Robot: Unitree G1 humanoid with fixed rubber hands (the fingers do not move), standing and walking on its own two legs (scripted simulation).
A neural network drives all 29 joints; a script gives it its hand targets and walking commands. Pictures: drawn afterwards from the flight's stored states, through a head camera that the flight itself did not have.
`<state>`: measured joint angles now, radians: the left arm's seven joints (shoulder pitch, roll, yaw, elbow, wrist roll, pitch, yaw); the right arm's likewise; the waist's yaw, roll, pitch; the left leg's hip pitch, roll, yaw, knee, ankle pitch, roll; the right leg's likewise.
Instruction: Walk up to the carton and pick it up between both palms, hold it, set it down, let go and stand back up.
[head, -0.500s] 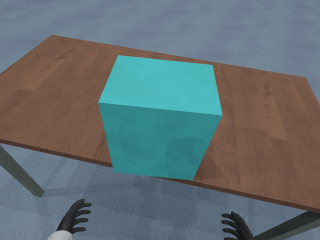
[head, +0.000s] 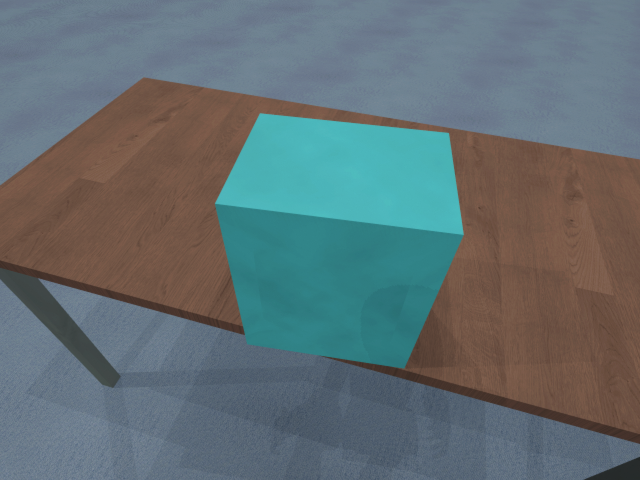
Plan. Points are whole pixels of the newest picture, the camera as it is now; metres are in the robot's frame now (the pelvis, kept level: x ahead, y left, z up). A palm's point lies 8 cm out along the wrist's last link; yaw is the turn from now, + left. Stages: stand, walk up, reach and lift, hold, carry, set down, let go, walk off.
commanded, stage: stand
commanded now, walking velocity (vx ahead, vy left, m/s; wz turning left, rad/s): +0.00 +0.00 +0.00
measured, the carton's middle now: (337, 249) +0.40 -0.01 +0.08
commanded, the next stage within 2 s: none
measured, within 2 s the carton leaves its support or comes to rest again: neither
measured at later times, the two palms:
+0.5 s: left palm out of the picture -0.05 +0.20 -0.14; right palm out of the picture -0.02 -0.22 -0.15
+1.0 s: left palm out of the picture -0.07 +0.15 -0.14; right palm out of the picture -0.04 -0.24 -0.15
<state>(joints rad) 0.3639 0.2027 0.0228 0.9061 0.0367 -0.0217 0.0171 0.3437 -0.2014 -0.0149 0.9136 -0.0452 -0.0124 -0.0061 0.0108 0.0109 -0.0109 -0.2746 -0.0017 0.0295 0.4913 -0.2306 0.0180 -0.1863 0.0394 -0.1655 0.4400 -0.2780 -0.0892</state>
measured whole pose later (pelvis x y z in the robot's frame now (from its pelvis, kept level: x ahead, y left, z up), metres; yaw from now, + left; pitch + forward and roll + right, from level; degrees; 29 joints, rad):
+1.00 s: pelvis +0.00 -0.04 +0.00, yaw +1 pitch -1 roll +1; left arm 0.38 0.10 -0.01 1.18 0.02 -0.02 0.05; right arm 0.34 -0.09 0.01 1.18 -0.01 0.01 -0.04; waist 0.02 0.01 -0.01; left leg -0.22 0.04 -0.01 0.45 -0.20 -0.04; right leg -0.11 0.09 -0.19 0.37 -0.26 -0.14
